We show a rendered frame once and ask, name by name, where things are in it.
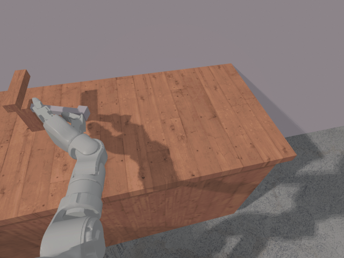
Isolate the robot left hand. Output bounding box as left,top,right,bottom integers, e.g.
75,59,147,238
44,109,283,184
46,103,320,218
32,97,86,152

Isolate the robot left upper arm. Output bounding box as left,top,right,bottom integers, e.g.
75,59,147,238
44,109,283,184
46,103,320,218
36,216,106,258

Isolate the tap lever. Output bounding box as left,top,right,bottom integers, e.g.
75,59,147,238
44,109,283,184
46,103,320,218
30,103,90,121

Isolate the left robot forearm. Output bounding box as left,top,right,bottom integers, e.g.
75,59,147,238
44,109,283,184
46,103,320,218
40,134,108,257

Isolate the counter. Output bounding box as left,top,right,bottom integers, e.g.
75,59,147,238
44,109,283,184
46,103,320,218
0,63,297,258

